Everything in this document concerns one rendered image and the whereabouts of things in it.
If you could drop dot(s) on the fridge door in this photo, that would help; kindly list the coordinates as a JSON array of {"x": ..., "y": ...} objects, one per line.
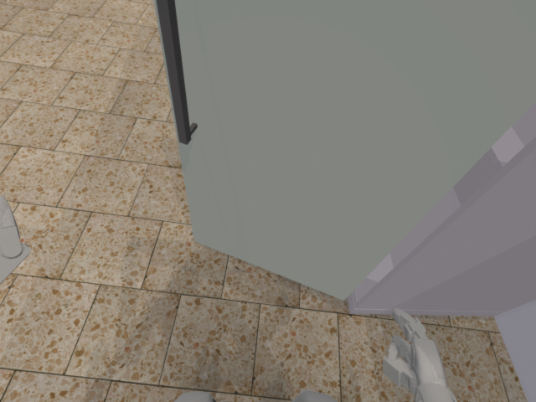
[{"x": 328, "y": 129}]

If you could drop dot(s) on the robot right forearm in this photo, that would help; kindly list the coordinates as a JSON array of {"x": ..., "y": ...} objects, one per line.
[{"x": 433, "y": 393}]

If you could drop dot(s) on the left robot hand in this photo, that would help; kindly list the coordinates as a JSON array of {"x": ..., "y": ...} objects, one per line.
[{"x": 12, "y": 251}]

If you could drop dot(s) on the right robot hand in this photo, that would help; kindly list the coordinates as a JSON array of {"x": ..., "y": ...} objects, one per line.
[{"x": 422, "y": 362}]

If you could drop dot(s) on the right robot shin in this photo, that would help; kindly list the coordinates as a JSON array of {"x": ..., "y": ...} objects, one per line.
[{"x": 305, "y": 390}]

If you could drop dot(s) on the handle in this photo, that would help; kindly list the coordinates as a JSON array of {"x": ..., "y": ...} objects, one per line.
[{"x": 169, "y": 27}]

